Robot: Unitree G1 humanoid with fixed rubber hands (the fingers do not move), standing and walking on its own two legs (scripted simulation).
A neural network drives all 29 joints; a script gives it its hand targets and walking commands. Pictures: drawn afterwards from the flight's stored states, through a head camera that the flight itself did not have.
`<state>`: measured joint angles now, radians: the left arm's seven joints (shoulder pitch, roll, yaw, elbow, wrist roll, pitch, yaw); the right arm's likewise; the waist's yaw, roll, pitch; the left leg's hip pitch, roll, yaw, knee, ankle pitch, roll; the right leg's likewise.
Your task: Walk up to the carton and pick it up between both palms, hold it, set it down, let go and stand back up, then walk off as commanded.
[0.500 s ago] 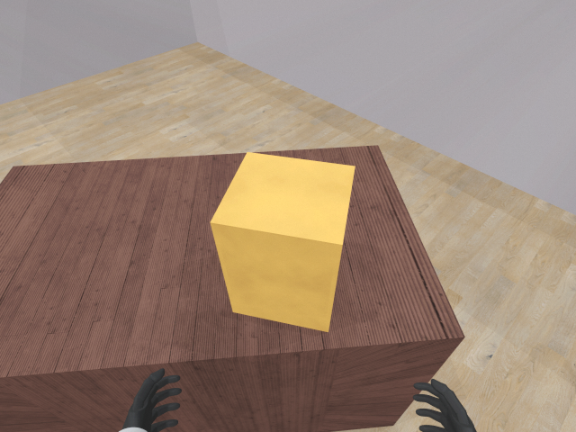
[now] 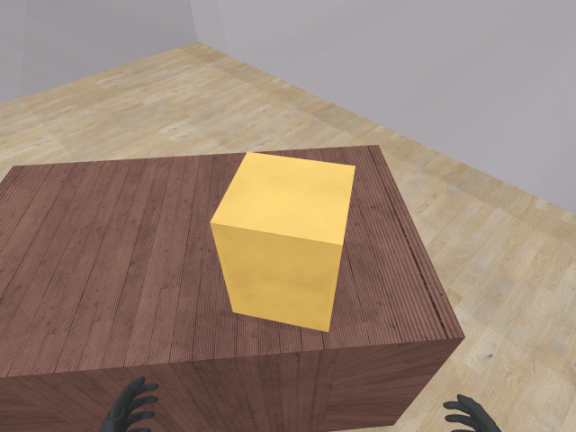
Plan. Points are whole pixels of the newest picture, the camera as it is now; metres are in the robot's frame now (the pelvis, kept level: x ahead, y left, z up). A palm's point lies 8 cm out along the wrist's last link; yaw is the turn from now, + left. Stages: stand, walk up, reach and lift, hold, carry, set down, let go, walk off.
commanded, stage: stand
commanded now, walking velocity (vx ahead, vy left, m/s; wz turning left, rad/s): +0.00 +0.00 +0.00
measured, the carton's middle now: (289, 244) +0.44 +0.03 -0.01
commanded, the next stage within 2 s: walk off in 1.42 s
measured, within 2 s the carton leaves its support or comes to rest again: neither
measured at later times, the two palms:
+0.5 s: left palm out of the picture +0.11 +0.29 -0.09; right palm out of the picture +0.11 -0.28 -0.09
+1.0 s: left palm out of the picture +0.09 +0.29 -0.10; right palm out of the picture +0.09 -0.29 -0.10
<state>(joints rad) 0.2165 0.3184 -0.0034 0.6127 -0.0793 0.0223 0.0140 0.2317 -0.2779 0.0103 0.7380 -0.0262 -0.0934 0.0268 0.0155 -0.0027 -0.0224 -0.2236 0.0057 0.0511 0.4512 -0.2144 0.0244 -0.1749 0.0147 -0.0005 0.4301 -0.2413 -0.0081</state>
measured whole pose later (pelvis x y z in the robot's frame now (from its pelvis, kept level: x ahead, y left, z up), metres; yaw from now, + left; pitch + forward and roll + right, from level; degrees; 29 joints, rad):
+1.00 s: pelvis +0.00 +0.00 +0.00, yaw +0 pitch -1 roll +0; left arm 0.22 0.35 0.00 0.91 -0.07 -0.02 0.00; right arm 0.23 -0.35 0.01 0.90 -0.03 -0.05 0.02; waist 0.01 0.01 -0.02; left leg -0.22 0.01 0.05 0.45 -0.22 0.02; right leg -0.17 0.01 0.00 0.43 -0.24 -0.01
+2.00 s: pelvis -0.05 -0.05 -0.01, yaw +1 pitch -3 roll +3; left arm 0.21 0.39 0.01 0.89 -0.07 0.05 0.01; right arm 0.20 -0.39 0.01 0.86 -0.03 0.02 0.01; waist 0.00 0.01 0.08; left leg -0.27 0.01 0.02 0.46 -0.14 0.02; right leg -0.26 0.02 0.00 0.76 -0.43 -0.04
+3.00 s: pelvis -0.41 -0.29 -0.03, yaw +8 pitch -5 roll +5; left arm 0.14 0.47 0.06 0.76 -0.07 0.04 0.08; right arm 0.35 -0.51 -0.04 0.82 -0.02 0.11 0.00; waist -0.11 0.01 0.23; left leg -0.23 -0.17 -0.04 0.89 -0.42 -0.01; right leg -0.44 0.06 0.08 0.41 0.14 0.10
